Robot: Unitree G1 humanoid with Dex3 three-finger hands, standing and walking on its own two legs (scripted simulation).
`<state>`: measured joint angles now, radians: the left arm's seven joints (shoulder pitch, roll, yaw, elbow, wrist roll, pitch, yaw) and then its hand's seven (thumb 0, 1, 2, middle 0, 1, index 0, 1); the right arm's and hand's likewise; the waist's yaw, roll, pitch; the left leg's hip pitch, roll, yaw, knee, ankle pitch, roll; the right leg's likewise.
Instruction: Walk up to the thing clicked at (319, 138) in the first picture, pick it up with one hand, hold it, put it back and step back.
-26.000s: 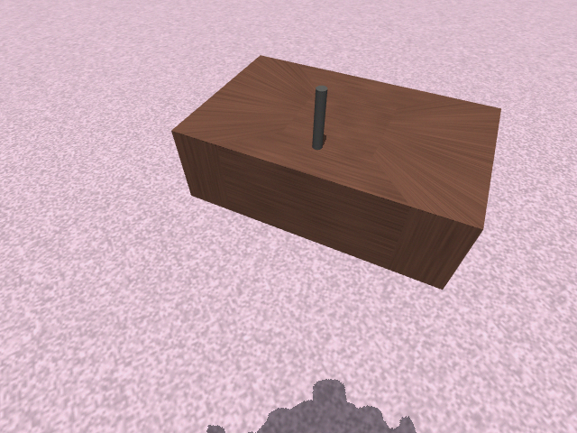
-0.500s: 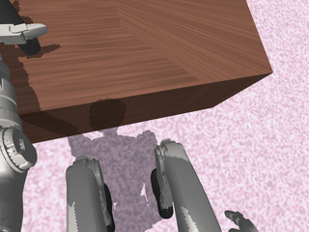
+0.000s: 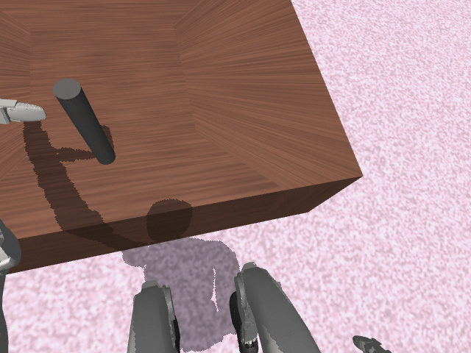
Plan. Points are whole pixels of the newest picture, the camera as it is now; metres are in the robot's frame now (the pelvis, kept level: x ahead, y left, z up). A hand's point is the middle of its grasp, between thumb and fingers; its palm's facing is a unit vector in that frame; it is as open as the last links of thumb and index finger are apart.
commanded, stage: home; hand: left
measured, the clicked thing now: (90, 129) +0.56 +0.20 -0.11
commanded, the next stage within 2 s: none
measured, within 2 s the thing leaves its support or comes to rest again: neither
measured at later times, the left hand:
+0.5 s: hand (8, 197) +0.38 +0.25 +0.03, palm faces +0.20 -0.92 -0.33, open 17.3 cm
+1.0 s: hand (72, 342) +0.20 +0.17 +0.04, palm faces +0.20 -0.95 -0.25, open 17.4 cm
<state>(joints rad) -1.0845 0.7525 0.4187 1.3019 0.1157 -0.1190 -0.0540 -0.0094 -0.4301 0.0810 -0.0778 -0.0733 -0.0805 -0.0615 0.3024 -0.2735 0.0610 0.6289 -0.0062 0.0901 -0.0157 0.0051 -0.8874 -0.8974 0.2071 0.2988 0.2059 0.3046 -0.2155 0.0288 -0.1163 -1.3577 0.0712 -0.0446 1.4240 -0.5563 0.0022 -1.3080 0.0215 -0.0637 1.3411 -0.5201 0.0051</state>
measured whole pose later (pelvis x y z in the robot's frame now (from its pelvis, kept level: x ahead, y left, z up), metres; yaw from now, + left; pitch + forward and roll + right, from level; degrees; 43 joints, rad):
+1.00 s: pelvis +0.05 -0.02 +0.12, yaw +4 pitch +4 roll +0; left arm 0.36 0.19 -0.03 0.26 -0.04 0.12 0.13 -0.01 -0.52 0.07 -0.06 -0.06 -0.06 -0.06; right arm 0.18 -0.20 0.04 0.54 0.03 0.00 -0.15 0.01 -0.90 -0.90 0.21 0.30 0.21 0.30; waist 0.01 0.01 -0.04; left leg -0.47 0.03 -0.01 0.77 -0.38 -0.02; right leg -0.45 -0.01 -0.05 0.76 -0.40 -0.01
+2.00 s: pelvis +0.03 -0.01 +0.15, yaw +5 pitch -4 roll +0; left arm 0.19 0.32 -0.02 1.06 0.03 0.01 0.03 -0.01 -0.57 0.04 -0.05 -0.05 -0.05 -0.05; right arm 0.19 -0.32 0.00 1.03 -0.03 0.02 -0.01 0.01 -0.90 -0.90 0.21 0.30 0.20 0.30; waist 0.00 0.04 0.03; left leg -0.14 0.01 -0.01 0.40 -0.19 -0.01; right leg -0.12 -0.03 -0.06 0.41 -0.21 0.00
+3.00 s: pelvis +0.05 -0.01 +0.16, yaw +5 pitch -3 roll +0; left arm 0.10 0.33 -0.01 1.15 0.01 0.00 0.01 -0.01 -0.56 0.05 -0.07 -0.07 -0.07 -0.06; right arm 0.12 -0.35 0.01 1.12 -0.02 0.00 -0.01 0.01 -0.90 -0.90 0.21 0.30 0.20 0.30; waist 0.00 0.03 0.04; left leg -0.10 0.00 -0.01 0.31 -0.16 -0.01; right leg -0.09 -0.03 -0.05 0.32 -0.19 0.01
